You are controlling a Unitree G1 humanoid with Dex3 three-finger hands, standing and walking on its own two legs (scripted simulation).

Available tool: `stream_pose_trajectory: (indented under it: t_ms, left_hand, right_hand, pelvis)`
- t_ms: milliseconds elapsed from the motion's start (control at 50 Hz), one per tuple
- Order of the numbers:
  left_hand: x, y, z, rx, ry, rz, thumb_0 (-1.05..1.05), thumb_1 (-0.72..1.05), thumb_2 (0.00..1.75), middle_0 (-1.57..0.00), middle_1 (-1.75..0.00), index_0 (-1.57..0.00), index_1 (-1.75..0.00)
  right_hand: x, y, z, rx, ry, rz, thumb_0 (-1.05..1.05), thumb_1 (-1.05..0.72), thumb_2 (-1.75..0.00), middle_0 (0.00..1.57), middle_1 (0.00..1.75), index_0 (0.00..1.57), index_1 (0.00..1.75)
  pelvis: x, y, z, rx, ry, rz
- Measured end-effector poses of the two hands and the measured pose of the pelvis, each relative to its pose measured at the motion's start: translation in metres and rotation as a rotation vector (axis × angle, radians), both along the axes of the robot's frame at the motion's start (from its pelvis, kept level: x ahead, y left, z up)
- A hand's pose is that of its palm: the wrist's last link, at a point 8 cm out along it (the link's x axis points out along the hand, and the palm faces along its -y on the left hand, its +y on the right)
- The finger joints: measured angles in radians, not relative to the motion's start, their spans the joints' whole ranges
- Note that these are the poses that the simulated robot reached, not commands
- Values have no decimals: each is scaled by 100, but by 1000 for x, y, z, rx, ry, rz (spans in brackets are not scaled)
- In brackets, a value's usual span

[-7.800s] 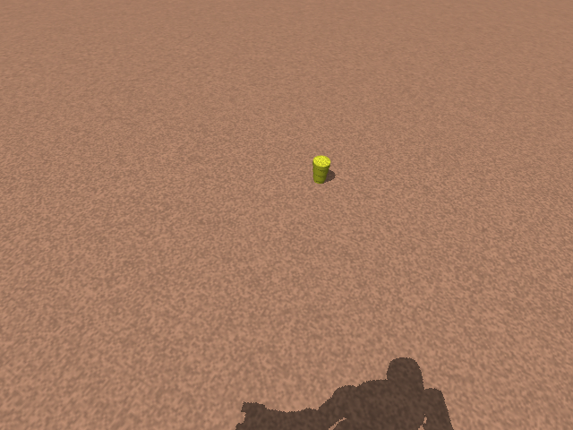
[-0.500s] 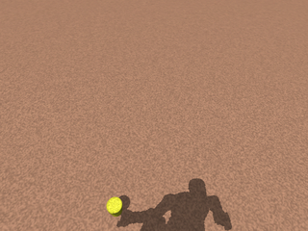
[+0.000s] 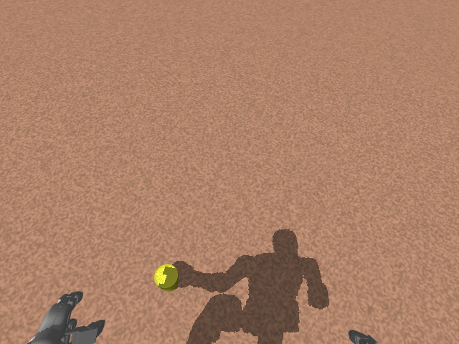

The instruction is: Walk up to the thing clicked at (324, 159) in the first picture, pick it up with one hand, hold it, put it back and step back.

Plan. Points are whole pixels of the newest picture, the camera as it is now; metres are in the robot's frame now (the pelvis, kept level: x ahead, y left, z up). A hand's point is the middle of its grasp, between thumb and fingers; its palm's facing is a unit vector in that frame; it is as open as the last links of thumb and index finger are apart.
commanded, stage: go down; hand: left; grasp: from the side
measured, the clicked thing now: (168, 280) +0.39 +0.21 -0.70
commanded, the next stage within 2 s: none
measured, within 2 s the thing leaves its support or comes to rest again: neither
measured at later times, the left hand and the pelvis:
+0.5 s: hand (82, 334) +0.16 +0.28 -0.18, palm faces +0.05 -0.94 -0.35, open 16.7 cm; pelvis +0.01 +0.01 -0.05, yaw +0 degrees
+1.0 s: hand (77, 340) +0.15 +0.30 -0.21, palm faces +0.08 -0.93 -0.35, open 17.1 cm; pelvis -0.01 +0.01 -0.10, yaw -1 degrees
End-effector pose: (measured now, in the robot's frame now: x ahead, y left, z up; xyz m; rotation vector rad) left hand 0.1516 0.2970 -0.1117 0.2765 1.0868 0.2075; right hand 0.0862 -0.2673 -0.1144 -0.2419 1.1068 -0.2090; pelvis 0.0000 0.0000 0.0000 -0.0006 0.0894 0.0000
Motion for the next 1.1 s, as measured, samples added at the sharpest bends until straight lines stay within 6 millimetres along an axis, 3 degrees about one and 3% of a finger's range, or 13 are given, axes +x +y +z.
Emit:
stream_pose_trajectory:
  t_ms: [80,180,340,460,680,980,1100]
  left_hand:
    - [14,6,-1,17,-18,-10,1,35,56,-5,-32,-7,-30]
    - [10,13,-8,33,16,-8,0,9,49,-4,-35,-5,-34]
    - [-1,19,-25,30,-8,14,0,-29,36,-3,-31,-4,-30]
    - [-3,20,-28,31,-29,8,0,-46,29,-5,-29,-5,-29]
    - [-7,30,-37,35,-30,20,0,-56,21,-7,-25,-7,-24]
    - [-16,40,-57,32,-104,10,-1,-54,17,-8,-20,-8,-20]
    - [-6,60,-84,31,-195,23,-1,-53,13,-8,-15,-8,-15]
  right_hand:
    - [-2,9,-3,16,-25,-25,1,-98,-92,20,30,20,30]
    - [4,14,-9,25,-73,-30,1,-95,-91,20,30,20,30]
    - [34,17,-19,-4,-173,14,1,-88,-89,20,30,20,30]
    - [58,23,-20,-24,-249,43,1,-86,-89,20,30,20,30]
    - [79,31,-27,-46,-336,82,1,-86,-88,20,30,20,30]
    - [63,32,-61,-45,-306,93,1,-91,-90,20,30,20,30]
    - [59,26,-88,-63,-306,135,1,-92,-90,20,30,20,31]
  pelvis:
    - [3,2,-6,-1,27,-10]
    - [5,8,-16,-6,60,-14]
    - [6,13,-39,-12,118,-10]
    - [8,14,-51,-20,138,-4]
    - [8,14,-69,-34,185,4]
    - [-5,14,-99,-41,248,-1]
    - [-18,13,-126,-39,304,-1]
